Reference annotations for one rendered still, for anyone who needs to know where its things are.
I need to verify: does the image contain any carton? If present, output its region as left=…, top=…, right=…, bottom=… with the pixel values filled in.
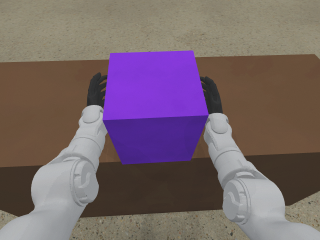
left=102, top=50, right=209, bottom=165

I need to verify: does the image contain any robot left upper arm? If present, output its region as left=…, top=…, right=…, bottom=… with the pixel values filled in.
left=0, top=159, right=99, bottom=240

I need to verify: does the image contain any robot right upper arm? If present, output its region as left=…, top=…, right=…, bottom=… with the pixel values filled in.
left=222, top=178, right=320, bottom=240

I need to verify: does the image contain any left robot hand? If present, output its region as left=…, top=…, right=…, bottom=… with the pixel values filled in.
left=86, top=72, right=108, bottom=108

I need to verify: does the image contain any right robot forearm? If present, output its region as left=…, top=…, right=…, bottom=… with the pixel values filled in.
left=203, top=113, right=286, bottom=214

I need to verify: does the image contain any pedestal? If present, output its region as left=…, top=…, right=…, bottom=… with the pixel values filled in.
left=0, top=54, right=320, bottom=218

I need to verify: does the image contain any right robot hand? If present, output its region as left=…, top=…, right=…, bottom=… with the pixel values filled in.
left=200, top=76, right=223, bottom=115

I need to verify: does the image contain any left robot forearm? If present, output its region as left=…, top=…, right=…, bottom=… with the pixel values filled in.
left=31, top=105, right=108, bottom=203

